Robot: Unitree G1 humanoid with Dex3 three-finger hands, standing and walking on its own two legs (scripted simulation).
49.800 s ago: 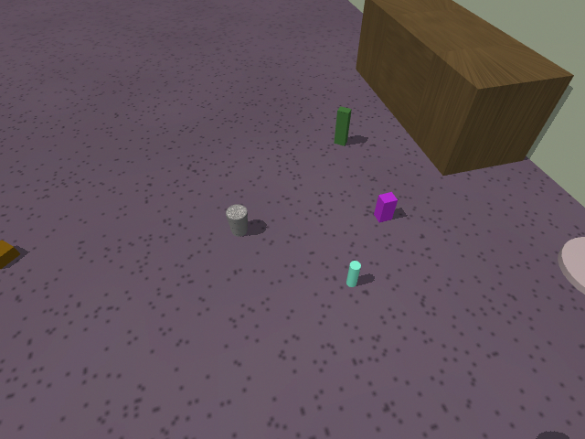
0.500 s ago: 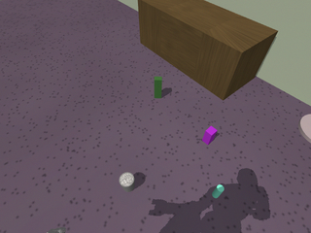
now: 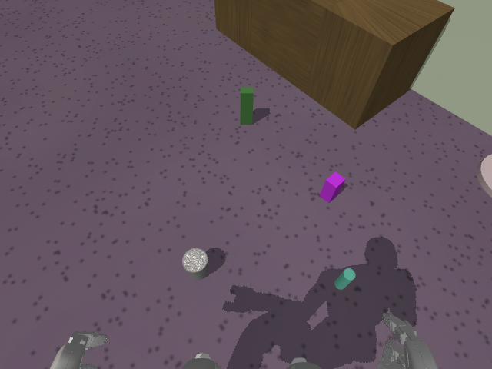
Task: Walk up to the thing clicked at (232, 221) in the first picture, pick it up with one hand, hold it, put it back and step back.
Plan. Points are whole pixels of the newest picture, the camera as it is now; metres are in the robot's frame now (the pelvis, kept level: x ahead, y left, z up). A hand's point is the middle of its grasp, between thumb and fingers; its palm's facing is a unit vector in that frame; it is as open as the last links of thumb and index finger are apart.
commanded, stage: rise first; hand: left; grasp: from above
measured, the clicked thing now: (196, 265) +0.51 +0.19 -0.66
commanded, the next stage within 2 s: none
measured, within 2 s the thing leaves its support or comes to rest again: neither
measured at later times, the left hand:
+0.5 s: hand out of the picture +0.14 +0.25 -0.16, palm faces -0.18 -0.87 -0.46, open 14.1 cm
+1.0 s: hand (138, 319) +0.27 +0.26 -0.32, palm faces -0.42 -0.46 -0.79, open 14.0 cm
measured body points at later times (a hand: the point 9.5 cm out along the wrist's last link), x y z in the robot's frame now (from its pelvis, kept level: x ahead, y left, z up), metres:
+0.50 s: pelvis +0.01 +0.00 -0.04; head +0.10 +0.02 +0.40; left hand +0.15 +0.29 -0.13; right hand +0.17 -0.25 -0.12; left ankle +0.01 +0.12 -0.69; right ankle +0.00 -0.14 -0.69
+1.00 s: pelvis -0.05 +0.00 -0.19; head +0.12 +0.00 +0.23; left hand +0.29 +0.29 -0.27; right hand +0.11 -0.28 -0.30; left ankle +0.01 +0.12 -0.69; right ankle +0.00 -0.14 -0.69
